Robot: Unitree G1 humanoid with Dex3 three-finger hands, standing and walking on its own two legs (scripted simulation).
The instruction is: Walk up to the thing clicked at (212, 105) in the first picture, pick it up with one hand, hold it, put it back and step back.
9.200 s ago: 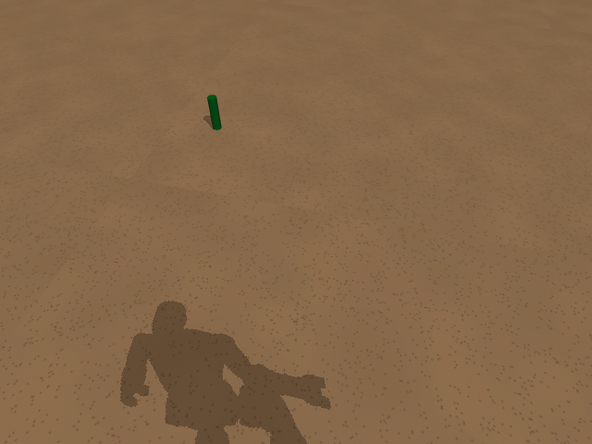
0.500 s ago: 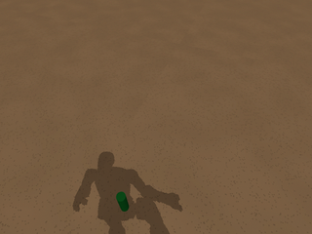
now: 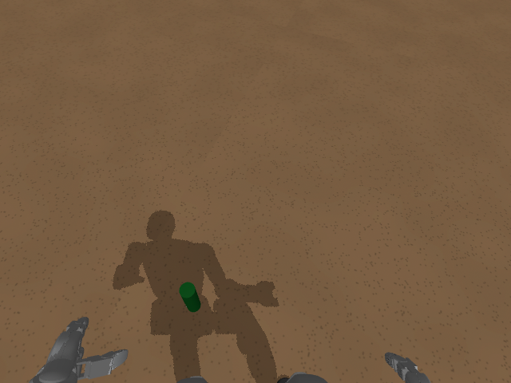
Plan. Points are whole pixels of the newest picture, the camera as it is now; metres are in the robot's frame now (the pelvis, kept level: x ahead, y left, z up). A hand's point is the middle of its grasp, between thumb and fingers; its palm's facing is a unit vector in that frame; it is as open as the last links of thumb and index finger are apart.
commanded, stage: go down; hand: left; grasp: from the side
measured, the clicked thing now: (190, 298) +0.41 +0.19 -0.66
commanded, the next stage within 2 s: none
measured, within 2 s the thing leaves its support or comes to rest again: neither
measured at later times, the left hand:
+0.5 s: hand (96, 366) +0.16 +0.28 -0.18, palm faces +0.06 -0.94 -0.32, open 17.2 cm
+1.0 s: hand (88, 377) +0.15 +0.30 -0.20, palm faces +0.10 -0.95 -0.29, open 17.1 cm
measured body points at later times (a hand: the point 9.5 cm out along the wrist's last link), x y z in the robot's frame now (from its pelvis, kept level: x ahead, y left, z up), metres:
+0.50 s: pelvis +0.02 +0.01 -0.05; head +0.10 +0.03 +0.39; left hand +0.16 +0.33 -0.15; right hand +0.19 -0.24 -0.14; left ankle +0.01 +0.13 -0.73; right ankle +0.03 -0.13 -0.73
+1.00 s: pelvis +0.00 +0.01 -0.10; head +0.11 +0.03 +0.34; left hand +0.14 +0.34 -0.18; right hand +0.17 -0.24 -0.18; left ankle +0.01 +0.13 -0.73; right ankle +0.03 -0.13 -0.73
